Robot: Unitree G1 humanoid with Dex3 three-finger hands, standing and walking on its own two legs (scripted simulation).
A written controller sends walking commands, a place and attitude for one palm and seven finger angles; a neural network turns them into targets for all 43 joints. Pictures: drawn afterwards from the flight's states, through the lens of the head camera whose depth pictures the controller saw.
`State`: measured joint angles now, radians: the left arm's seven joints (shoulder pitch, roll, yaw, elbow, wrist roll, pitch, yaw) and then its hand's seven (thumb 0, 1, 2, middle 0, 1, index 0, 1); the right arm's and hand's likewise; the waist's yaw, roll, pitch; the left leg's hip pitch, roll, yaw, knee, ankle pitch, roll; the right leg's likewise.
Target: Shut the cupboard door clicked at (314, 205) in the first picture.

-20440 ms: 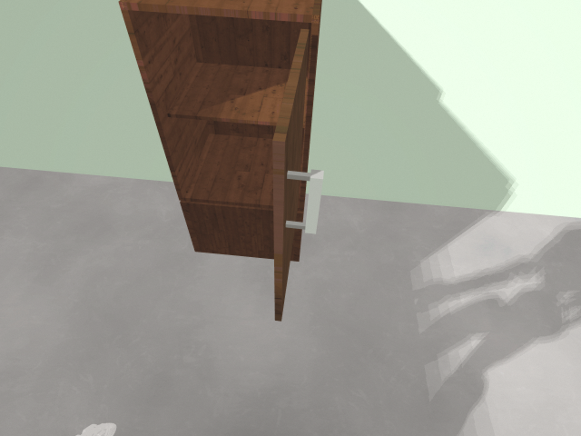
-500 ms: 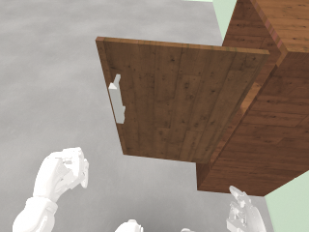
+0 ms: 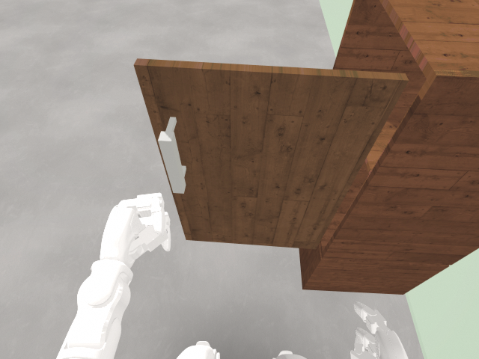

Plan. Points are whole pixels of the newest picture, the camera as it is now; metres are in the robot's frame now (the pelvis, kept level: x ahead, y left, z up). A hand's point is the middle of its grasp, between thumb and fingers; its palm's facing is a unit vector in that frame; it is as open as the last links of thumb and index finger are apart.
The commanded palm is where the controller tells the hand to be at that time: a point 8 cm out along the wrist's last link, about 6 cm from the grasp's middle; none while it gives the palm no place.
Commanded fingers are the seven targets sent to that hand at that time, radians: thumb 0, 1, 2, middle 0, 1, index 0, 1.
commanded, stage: bring the fist close to the handle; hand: left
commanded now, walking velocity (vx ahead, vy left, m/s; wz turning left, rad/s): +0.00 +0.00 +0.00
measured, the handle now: (175, 157) +0.46 +0.14 +0.06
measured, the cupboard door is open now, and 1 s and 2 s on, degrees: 89 89 77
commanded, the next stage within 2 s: push the door shut along its arc in 0.72 s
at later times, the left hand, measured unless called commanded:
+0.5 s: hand (189, 200) +0.36 +0.10 +0.06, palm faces -0.06 -1.00 -0.01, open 3.1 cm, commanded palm +0.33 +0.15 +0.06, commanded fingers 0.00 0.90 0.90 -1.30 -1.50 -1.30 -1.50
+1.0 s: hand (194, 199) +0.36 +0.09 +0.06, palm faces -0.10 -0.99 -0.04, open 3.1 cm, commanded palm +0.35 +0.15 +0.06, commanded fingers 0.00 0.90 0.90 -1.30 -1.50 -1.30 -1.50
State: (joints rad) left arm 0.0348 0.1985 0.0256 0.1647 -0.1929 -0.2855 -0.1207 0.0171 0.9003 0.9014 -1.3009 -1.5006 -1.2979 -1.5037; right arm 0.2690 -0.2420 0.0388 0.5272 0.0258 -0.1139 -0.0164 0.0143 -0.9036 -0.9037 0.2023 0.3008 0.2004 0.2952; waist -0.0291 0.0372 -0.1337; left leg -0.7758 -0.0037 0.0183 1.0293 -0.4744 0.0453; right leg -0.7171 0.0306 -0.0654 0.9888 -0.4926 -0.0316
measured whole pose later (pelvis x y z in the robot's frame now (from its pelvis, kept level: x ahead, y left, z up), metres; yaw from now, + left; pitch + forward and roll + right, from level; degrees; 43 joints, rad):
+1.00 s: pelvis -0.01 -0.02 +0.00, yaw +0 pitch +13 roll +0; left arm -0.32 0.18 0.04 0.57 -0.15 -0.38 -0.09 0.02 0.90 0.90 -1.30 -1.50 -1.30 -1.50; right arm 0.25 -0.24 0.03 0.58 0.03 -0.04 0.00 0.01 -0.91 -0.90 0.20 0.30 0.20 0.30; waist -0.04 0.02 -0.12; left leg -0.77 0.00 0.02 0.99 -0.44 0.02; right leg -0.73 0.04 -0.06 0.98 -0.47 -0.06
